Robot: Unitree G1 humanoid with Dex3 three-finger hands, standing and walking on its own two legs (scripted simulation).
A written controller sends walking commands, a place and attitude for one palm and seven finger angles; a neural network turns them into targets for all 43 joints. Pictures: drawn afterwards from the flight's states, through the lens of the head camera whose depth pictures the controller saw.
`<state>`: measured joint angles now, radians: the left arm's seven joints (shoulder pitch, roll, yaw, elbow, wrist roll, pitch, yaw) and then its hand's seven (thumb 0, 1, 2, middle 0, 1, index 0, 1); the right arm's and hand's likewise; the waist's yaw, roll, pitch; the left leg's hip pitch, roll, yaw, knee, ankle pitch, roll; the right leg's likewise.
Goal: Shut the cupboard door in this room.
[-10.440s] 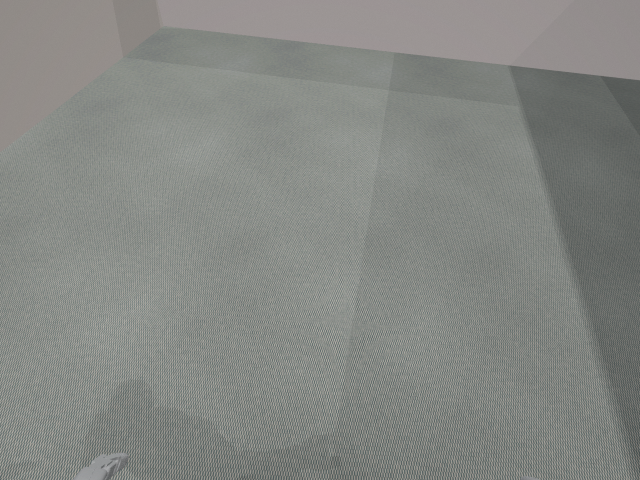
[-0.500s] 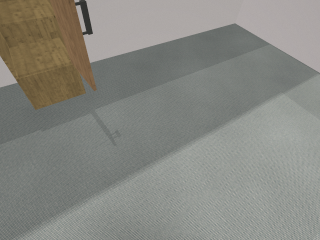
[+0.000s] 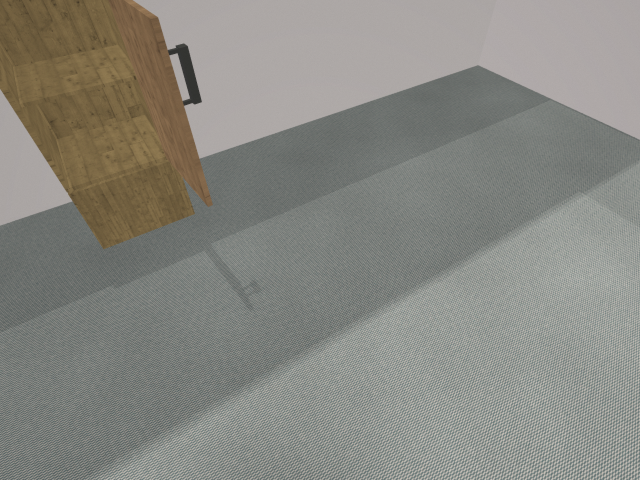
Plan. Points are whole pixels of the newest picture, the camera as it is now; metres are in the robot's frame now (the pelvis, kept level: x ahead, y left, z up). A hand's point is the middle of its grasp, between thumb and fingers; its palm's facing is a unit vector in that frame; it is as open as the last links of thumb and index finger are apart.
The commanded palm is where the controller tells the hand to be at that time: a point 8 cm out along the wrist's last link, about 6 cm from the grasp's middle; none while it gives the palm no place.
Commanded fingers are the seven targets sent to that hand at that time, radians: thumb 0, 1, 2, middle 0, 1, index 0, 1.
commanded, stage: stand and wait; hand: left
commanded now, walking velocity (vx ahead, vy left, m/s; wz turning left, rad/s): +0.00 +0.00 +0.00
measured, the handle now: (182, 77) +1.09 +0.44 +0.00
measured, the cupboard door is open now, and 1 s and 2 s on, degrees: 96 96 96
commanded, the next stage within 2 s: turn or walk to find it in 0.18 s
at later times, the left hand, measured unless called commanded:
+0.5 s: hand out of the picture -0.03 +0.14 -0.18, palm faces +0.10 -0.98 -0.14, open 7.4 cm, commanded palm none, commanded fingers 0.00 0.90 0.90 -0.20 -0.30 -0.20 -0.30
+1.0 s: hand out of the picture -0.04 +0.18 -0.18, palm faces +0.14 -0.97 -0.19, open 7.4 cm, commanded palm none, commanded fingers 0.00 0.90 0.90 -0.20 -0.30 -0.20 -0.30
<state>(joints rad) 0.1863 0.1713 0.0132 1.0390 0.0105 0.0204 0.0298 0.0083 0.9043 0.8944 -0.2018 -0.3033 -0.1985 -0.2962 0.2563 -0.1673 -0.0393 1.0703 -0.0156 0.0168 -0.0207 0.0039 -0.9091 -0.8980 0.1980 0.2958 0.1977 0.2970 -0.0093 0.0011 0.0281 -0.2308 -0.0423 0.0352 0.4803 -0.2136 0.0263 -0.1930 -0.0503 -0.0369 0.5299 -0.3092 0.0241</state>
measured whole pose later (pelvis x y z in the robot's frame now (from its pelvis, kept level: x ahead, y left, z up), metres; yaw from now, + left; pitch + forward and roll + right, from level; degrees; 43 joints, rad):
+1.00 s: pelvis -0.02 +0.00 +0.00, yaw +5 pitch -2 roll +0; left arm 0.28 0.15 0.03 1.11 0.01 0.02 0.04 0.01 0.90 0.89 -0.20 -0.30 -0.20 -0.30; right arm 0.29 -0.13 -0.03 1.11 -0.02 0.02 -0.02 0.01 -0.91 -0.90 0.20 0.30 0.20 0.30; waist 0.01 0.00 0.04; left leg -0.29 -0.02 -0.04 0.50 -0.18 0.01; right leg -0.22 -0.05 -0.12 0.51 -0.26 0.00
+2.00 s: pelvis +0.00 +0.00 -0.01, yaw +15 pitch -1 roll -1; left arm 0.22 0.18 0.05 1.05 0.03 0.02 0.03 0.01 0.90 0.89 -0.21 -0.30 -0.20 -0.30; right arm 0.26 -0.17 -0.05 1.06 -0.02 0.05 -0.01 0.01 -0.91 -0.90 0.20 0.30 0.20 0.30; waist 0.00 -0.01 0.07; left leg -0.37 0.05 0.06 0.79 -0.40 -0.02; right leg -0.19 -0.11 -0.29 0.61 -0.38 0.00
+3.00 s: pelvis -0.03 -0.07 +0.00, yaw +35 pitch -1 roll +1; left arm 0.29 0.21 0.04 1.07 0.01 0.04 0.03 0.01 0.90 0.89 -0.21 -0.30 -0.20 -0.30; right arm 0.14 -0.18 -0.04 1.04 -0.01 0.03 -0.01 0.01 -0.91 -0.90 0.19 0.30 0.19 0.30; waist 0.05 -0.06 0.07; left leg -0.18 -0.01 0.05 0.53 -0.33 0.01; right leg -0.33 -0.10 -0.16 0.73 -0.41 0.02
